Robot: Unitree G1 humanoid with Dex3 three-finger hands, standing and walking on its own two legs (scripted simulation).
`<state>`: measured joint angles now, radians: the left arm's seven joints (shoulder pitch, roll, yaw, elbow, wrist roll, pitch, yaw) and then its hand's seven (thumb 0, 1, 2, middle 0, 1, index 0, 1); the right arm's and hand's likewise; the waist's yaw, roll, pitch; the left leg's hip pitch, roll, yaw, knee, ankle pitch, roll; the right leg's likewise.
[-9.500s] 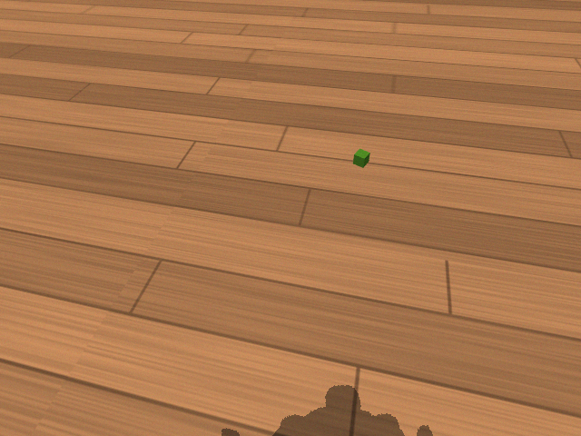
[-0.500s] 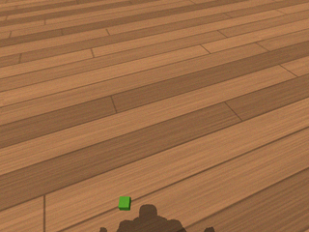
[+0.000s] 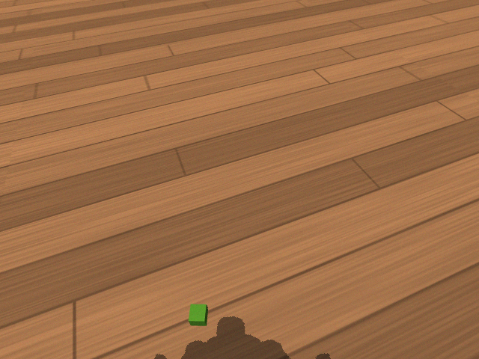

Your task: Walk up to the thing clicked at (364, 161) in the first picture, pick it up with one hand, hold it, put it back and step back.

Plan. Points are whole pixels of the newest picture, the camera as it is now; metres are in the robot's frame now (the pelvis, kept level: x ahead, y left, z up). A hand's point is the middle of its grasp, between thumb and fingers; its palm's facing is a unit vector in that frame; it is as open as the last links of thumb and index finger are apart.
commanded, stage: stand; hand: left
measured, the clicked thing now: (198, 315) +0.42 +0.22 -0.75
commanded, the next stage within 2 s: rise first in 1.62 s
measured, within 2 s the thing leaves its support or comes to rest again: neither
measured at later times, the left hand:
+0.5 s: hand out of the picture +0.07 +0.27 -0.16, palm faces -0.02 -0.94 -0.34, open 7.3 cm
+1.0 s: hand out of the picture +0.07 +0.27 -0.16, palm faces -0.02 -0.94 -0.34, open 7.3 cm
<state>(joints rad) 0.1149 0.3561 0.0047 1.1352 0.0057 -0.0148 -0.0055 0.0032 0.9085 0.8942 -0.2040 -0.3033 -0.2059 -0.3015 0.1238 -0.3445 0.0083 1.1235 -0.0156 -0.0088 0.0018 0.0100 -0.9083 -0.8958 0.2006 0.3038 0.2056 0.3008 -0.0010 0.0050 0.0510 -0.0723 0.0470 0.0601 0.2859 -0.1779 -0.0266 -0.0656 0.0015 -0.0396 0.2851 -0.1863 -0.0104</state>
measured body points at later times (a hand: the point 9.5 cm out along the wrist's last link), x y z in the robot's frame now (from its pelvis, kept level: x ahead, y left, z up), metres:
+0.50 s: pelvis +0.00 +0.01 +0.00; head +0.01 +0.02 +0.45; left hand +0.07 +0.32 -0.13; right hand +0.07 -0.29 -0.13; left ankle -0.01 +0.13 -0.75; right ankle -0.02 -0.11 -0.75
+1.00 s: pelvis +0.00 +0.02 +0.00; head +0.00 +0.02 +0.45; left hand +0.07 +0.32 -0.13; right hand +0.07 -0.28 -0.13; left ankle -0.01 +0.13 -0.75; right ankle -0.02 -0.11 -0.75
